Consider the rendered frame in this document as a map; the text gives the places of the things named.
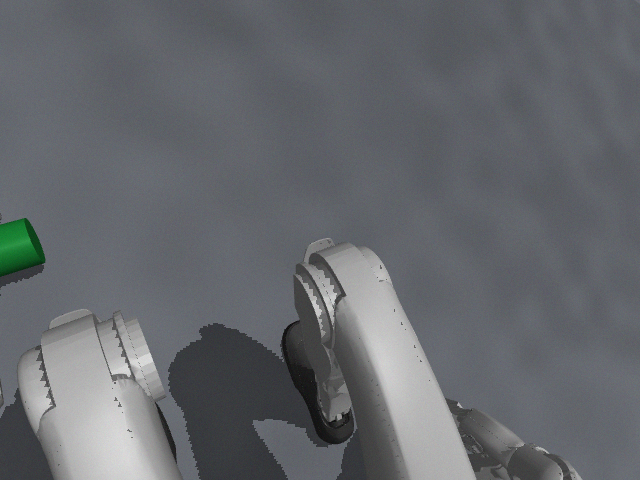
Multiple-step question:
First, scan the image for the left robot foot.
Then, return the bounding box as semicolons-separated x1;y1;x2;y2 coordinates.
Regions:
155;402;177;464

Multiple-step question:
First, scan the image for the right robot foot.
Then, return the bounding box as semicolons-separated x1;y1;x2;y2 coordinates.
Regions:
282;320;354;444

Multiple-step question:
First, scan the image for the right robot hand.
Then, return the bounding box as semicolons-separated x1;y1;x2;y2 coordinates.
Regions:
445;398;526;480

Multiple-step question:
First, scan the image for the right robot arm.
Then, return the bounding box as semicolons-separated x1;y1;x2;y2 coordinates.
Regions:
507;444;583;480

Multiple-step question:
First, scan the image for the can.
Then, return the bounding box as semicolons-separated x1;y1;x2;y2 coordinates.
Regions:
0;218;45;277

